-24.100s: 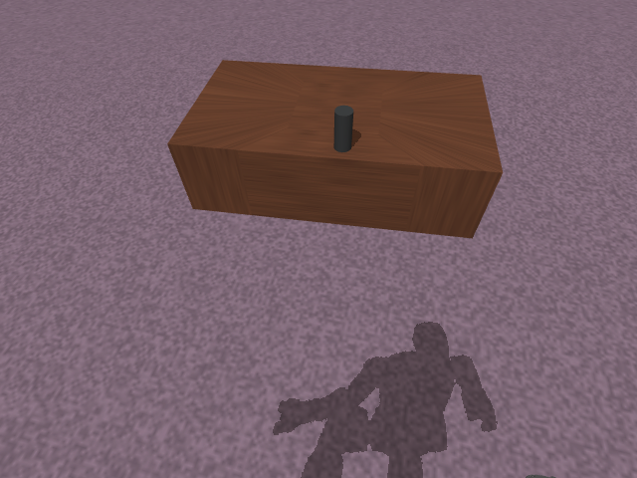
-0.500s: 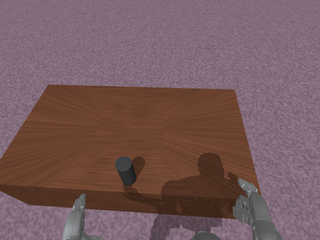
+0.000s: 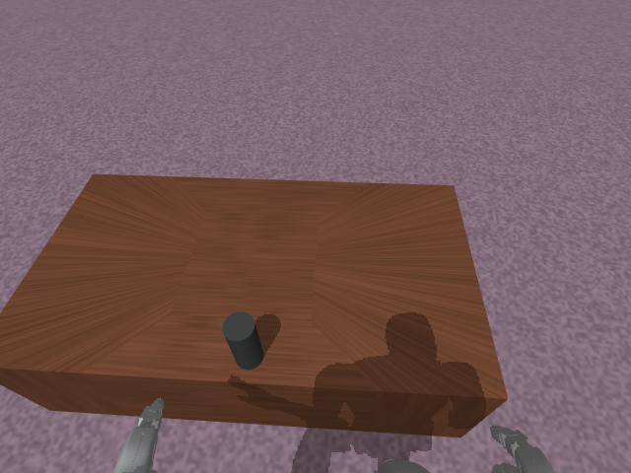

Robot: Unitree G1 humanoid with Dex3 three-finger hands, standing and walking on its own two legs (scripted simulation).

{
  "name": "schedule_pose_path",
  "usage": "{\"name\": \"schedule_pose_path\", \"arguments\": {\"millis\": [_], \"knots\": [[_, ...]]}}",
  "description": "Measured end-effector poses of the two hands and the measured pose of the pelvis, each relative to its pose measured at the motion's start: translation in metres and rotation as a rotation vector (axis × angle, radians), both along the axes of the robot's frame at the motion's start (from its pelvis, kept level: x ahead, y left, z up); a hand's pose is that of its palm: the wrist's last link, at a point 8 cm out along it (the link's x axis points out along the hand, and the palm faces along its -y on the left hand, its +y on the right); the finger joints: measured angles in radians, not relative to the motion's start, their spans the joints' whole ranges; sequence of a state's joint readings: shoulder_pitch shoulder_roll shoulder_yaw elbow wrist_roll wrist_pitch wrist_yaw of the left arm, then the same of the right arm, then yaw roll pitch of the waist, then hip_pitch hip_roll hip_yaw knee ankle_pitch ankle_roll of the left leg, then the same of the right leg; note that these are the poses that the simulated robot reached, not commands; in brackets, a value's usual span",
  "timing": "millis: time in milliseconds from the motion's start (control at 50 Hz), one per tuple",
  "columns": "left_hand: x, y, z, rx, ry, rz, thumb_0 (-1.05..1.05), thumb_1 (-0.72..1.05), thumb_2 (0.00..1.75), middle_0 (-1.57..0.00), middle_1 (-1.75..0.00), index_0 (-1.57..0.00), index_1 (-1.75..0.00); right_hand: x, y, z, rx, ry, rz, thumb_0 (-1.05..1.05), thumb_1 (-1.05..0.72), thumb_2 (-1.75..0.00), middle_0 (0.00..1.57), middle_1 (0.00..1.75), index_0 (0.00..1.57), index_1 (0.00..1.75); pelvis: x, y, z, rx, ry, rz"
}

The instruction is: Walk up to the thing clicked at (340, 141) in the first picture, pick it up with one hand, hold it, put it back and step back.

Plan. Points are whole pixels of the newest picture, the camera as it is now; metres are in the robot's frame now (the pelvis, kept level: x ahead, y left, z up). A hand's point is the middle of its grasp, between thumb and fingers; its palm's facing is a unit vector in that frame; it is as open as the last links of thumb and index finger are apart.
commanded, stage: home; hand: left
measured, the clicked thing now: (244, 342) +0.41 +0.18 -0.31
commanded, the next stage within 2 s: stand in 1.52 s
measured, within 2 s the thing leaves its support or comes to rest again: neither
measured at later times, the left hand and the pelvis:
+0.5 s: hand out of the picture +0.04 +0.24 -0.12, palm faces +0.03 -0.92 -0.39, open 17.6 cm; pelvis -0.01 -0.01 +0.03, yaw +2 degrees
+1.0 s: hand out of the picture +0.02 +0.24 -0.12, palm faces +0.04 -0.93 -0.37, open 17.5 cm; pelvis -0.02 -0.02 +0.03, yaw +2 degrees
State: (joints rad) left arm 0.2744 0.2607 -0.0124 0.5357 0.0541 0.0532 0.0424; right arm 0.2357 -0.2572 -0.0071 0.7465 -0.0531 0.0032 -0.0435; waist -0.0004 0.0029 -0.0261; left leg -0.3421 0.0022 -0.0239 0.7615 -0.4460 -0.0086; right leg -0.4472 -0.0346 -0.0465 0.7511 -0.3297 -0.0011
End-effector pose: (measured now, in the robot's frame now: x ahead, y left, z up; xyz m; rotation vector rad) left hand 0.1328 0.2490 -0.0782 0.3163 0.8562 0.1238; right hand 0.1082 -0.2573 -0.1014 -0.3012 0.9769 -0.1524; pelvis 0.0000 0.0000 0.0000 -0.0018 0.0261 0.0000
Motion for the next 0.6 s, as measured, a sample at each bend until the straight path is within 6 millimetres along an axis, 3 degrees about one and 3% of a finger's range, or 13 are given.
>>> {"name": "schedule_pose_path", "arguments": {"millis": [120, 240, 420, 600], "knots": [[-0.033, 0.024, -0.005, 0.037, 0.115, 0.048, -0.01, -0.55, 0.05, -0.05, -0.05, -0.06, -0.06, -0.026, -0.021, 0.002, -0.014, 0.076, -0.041, 0.01, -0.90, -0.90, 0.20, 0.30, 0.20, 0.30, 0.001, 0.000, 0.009, 0.002, -0.040, 0.006], [-0.062, 0.037, -0.003, 0.063, 0.199, 0.105, -0.01, -0.55, 0.04, -0.05, -0.05, -0.06, -0.06, -0.043, -0.028, 0.002, -0.011, 0.138, -0.055, 0.01, -0.90, -0.90, 0.20, 0.30, 0.20, 0.30, -0.003, -0.001, 0.017, 0.003, -0.068, 0.017], [-0.094, 0.038, -0.002, 0.069, 0.285, 0.159, -0.01, -0.56, 0.04, -0.05, -0.05, -0.06, -0.05, -0.055, -0.024, -0.002, 0.022, 0.199, -0.034, 0.01, -0.90, -0.90, 0.20, 0.30, 0.20, 0.30, -0.011, -0.006, 0.025, 0.007, -0.093, 0.030], [-0.114, 0.034, -0.003, 0.057, 0.335, 0.188, -0.01, -0.56, 0.04, -0.05, -0.05, -0.06, -0.05, -0.062, -0.029, -0.001, 0.021, 0.227, -0.017, 0.00, -0.90, -0.90, 0.20, 0.30, 0.20, 0.30, -0.018, -0.011, 0.029, 0.008, -0.107, 0.038]]}}
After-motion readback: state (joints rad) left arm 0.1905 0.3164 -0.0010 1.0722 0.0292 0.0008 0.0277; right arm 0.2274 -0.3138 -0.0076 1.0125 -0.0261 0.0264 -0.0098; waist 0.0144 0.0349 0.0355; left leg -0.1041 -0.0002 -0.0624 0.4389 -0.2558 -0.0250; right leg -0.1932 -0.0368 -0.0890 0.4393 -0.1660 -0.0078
